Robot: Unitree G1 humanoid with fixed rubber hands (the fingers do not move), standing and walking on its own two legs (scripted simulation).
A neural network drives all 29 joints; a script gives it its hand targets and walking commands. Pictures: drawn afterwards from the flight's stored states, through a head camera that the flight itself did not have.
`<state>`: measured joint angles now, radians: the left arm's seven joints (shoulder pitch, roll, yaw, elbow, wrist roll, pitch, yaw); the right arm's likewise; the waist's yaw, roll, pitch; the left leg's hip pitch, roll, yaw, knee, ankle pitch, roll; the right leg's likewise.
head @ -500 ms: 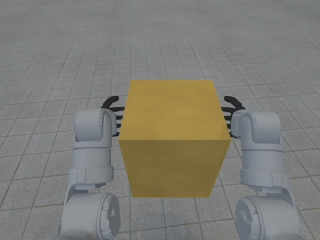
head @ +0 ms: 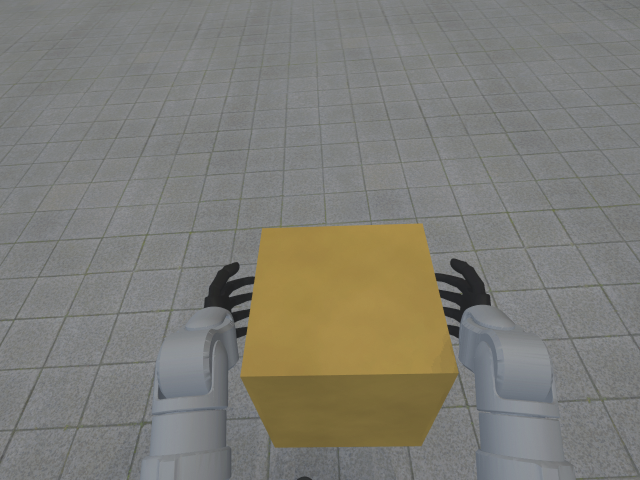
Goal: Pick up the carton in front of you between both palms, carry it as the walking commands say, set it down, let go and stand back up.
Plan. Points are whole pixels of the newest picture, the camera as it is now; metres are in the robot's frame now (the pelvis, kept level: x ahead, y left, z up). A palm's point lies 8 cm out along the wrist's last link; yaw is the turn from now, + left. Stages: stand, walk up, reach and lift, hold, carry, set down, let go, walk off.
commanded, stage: carry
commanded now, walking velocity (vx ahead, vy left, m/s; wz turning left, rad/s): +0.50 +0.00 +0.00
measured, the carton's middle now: (344, 341) +0.32 +0.00 -0.02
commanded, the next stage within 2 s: none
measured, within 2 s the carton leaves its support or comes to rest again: neither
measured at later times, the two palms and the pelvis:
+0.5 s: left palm (267, 152) +0.58 +0.12 +0.11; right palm (460, 146) +0.57 -0.18 +0.11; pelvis +0.32 -0.02 +0.00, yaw -2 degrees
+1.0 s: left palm (279, 101) +0.74 +0.12 +0.10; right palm (441, 91) +0.74 -0.18 +0.11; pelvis +0.48 -0.03 +0.00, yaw +0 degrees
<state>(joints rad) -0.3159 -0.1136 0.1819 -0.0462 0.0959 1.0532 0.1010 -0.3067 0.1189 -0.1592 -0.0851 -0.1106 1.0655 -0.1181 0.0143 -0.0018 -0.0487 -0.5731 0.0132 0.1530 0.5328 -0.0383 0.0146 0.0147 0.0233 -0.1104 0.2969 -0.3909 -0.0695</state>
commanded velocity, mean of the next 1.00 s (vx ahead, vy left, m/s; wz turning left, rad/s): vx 0.17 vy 0.00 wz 0.00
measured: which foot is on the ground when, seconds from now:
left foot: up 0.00-0.02, down 0.04-0.56, up 0.58-0.78, down 0.80-1.00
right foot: down 0.00-0.04, up 0.06-0.50, down 0.52-1.00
